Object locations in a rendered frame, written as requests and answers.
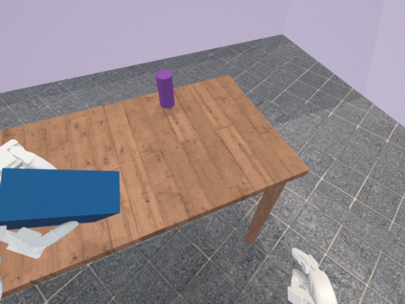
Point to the table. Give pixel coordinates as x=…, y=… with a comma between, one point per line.
x=211, y=150

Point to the robot left hand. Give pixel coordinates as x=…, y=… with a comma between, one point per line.
x=27, y=241

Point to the robot right hand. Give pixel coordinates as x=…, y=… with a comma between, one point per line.
x=314, y=289

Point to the sponge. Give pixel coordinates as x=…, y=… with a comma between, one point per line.
x=45, y=197

